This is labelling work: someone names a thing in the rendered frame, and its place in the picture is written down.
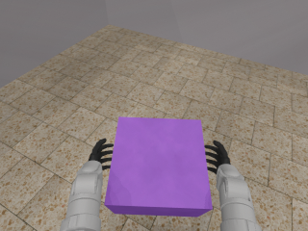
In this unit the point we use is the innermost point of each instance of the robot left forearm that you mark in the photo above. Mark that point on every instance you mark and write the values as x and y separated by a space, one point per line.
83 208

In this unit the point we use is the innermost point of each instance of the carton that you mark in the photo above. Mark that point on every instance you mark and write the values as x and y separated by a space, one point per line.
159 168

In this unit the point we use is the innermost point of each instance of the left robot hand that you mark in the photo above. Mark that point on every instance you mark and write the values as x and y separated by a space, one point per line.
96 153

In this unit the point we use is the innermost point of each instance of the right robot hand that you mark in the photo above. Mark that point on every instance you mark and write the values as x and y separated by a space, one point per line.
221 156

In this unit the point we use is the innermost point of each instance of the robot right forearm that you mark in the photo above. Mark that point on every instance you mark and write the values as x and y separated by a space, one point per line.
235 201

